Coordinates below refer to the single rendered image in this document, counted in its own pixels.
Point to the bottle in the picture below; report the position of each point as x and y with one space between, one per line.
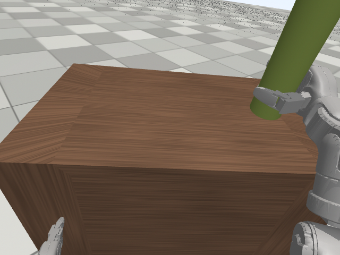
306 30

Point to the right robot hand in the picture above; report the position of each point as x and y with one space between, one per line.
318 82

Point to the left robot hand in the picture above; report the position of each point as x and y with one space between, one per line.
55 240

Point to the right robot arm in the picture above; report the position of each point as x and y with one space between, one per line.
322 121

